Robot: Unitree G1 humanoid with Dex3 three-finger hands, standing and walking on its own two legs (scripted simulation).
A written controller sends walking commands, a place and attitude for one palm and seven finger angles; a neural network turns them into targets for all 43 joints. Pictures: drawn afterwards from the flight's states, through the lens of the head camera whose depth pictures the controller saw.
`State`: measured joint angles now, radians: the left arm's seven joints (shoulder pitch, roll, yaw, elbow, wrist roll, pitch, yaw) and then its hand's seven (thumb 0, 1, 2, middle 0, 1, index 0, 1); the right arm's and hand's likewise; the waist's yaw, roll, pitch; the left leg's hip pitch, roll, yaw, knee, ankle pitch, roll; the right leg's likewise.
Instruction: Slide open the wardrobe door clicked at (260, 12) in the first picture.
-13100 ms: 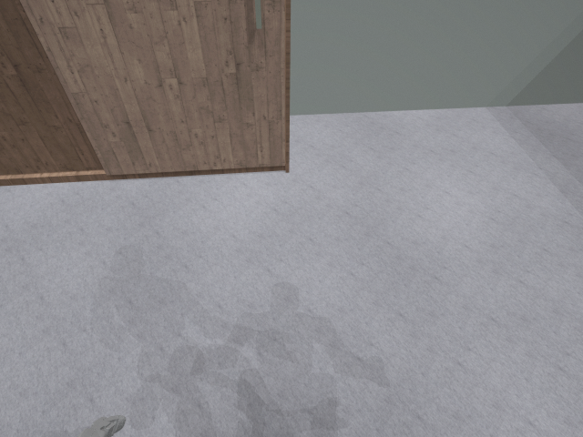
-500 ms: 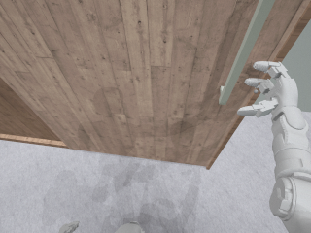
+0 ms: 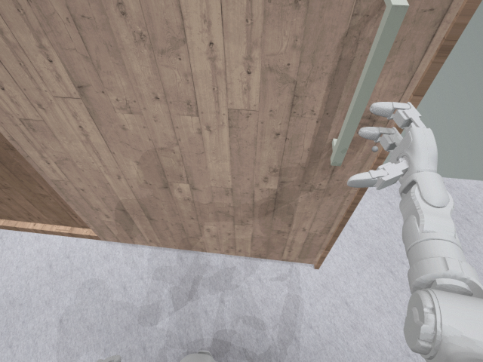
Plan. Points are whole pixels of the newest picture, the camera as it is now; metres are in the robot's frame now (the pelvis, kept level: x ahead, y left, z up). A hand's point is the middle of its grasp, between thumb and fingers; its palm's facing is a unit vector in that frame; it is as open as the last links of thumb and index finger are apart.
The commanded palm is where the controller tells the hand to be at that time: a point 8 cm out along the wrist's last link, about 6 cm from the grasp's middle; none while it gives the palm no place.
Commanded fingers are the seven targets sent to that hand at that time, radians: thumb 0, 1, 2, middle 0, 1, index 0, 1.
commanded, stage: feel for the door with the fingertips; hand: right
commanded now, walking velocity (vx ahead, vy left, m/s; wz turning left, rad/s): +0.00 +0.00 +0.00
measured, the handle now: (357, 94) +0.53 -0.12 +0.16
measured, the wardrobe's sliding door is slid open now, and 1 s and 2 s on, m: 0.00 0.00 0.00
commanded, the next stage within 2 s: slide the fingers in behind the handle in 0.50 s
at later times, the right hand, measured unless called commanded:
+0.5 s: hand (365, 135) +0.48 -0.14 +0.11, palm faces -0.03 +1.00 +0.00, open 14.0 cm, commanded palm +0.46 -0.20 +0.12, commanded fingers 0.00 0.50 -0.30 0.30 1.20 0.30 1.20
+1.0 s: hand (370, 143) +0.47 -0.15 +0.10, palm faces -0.02 +1.00 +0.01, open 13.9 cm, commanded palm +0.45 -0.20 +0.12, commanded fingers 0.00 0.50 -0.30 0.30 1.20 0.30 1.20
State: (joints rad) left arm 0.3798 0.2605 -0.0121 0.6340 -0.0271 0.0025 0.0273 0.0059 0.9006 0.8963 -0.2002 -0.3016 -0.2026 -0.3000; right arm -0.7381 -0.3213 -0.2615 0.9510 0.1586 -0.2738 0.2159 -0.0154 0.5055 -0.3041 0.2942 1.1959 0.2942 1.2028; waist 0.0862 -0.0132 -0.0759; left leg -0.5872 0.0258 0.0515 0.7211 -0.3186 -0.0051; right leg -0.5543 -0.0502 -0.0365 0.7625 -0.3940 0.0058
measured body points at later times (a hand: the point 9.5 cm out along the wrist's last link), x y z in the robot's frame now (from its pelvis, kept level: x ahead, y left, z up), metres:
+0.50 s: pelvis -0.02 +0.01 +0.00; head +0.07 +0.01 +0.44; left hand +0.01 +0.28 -0.12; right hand +0.48 -0.19 +0.12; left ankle +0.02 +0.13 -0.71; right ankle -0.01 -0.12 -0.71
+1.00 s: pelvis -0.01 +0.00 +0.00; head +0.07 -0.01 +0.44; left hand +0.02 +0.26 -0.12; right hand +0.47 -0.20 +0.11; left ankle +0.02 +0.13 -0.71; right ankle -0.01 -0.12 -0.71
